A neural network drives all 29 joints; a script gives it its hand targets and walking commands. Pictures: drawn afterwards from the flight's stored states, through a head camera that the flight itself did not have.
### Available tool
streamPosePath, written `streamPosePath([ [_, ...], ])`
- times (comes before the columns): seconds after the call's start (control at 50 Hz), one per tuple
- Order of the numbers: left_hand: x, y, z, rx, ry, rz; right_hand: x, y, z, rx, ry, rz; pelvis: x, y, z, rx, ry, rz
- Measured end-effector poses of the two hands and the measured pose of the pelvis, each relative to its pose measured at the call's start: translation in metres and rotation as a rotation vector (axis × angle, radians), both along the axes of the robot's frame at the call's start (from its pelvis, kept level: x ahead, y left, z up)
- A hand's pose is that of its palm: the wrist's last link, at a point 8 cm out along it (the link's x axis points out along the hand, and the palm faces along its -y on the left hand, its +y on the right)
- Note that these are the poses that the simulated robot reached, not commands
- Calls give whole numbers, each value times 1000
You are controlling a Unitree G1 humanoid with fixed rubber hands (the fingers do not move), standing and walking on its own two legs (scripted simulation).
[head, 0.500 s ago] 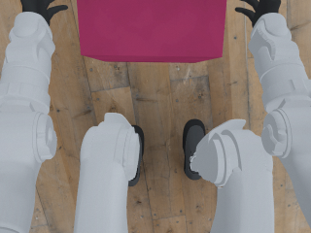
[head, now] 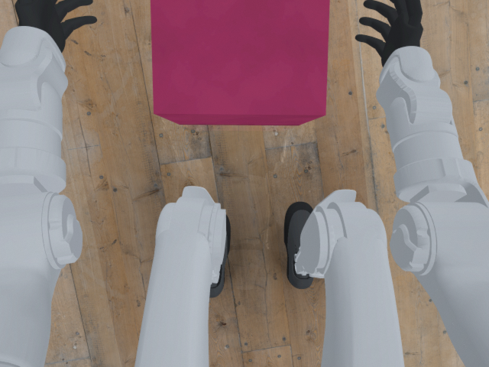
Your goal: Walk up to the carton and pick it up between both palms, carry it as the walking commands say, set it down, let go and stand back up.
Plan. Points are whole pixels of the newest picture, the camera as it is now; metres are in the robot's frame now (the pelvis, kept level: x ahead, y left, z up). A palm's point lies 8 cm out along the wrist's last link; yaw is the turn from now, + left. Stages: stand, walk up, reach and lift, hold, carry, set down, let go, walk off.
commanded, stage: set down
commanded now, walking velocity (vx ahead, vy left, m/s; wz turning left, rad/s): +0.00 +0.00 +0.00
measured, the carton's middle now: (240, 50) +0.57 +0.05 -0.30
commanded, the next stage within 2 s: let go in 1.00 s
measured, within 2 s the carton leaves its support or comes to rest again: neither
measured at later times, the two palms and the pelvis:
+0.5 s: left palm out of the picture +0.52 +0.30 +0.05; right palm out of the picture +0.53 -0.17 +0.03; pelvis +0.01 +0.00 +0.13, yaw +0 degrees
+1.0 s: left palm out of the picture +0.51 +0.30 +0.18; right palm out of the picture +0.53 -0.17 +0.16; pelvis +0.05 +0.01 +0.25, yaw +1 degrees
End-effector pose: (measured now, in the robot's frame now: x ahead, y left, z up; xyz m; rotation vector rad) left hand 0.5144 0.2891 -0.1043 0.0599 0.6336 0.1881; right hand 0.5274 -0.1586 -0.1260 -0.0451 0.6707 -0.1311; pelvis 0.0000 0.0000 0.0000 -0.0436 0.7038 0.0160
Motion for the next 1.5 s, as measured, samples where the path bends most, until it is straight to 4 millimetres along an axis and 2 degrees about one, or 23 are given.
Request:
streamPosePath([
  [0.24,4,-1,74,-7,-5,-26,7,-14,81,-8,-25,1,3,0,60,3,73,-9],
  [0.44,2,5,133,-13,-9,-32,7,-11,140,-4,-30,12,12,-2,111,9,86,-10],
  [0.84,-1,14,260,-38,-15,-28,2,-10,265,-5,-27,16,38,4,228,13,40,-1],
  [0.94,-1,14,280,-34,-1,-17,3,-9,285,-11,-18,23,46,6,248,15,31,1],
  [1.04,-5,10,279,-26,22,-15,0,-7,286,-20,1,32,52,6,256,13,34,2],
  [1.14,-20,6,271,-2,53,-21,-17,-11,278,-47,28,54,58,6,263,12,33,4],
  [1.22,-46,2,276,43,88,-63,-47,-20,284,-80,52,86,66,6,272,13,1,7],
  [1.32,-82,-5,301,63,118,-90,-88,-34,310,-89,82,102,78,5,289,20,-90,9],
  [1.5,-131,-23,353,63,123,-98,-141,-52,366,-96,90,125,98,0,325,30,-299,13],
])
